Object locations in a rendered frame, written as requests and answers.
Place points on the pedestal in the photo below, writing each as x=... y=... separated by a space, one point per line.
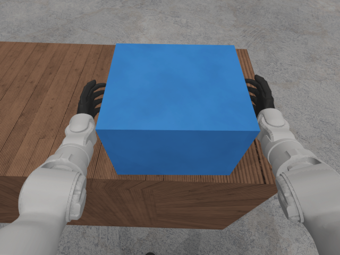
x=40 y=88

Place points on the robot left forearm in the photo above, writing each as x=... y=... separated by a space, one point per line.
x=76 y=150

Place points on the robot left upper arm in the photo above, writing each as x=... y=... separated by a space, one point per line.
x=51 y=199

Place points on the robot right hand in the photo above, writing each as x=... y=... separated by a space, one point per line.
x=263 y=98

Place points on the robot right forearm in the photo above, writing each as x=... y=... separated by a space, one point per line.
x=280 y=146

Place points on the robot right upper arm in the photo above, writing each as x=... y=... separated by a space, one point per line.
x=311 y=196

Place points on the carton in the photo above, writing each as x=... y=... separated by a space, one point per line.
x=171 y=109

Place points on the robot left hand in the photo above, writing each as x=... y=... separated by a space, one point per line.
x=87 y=101

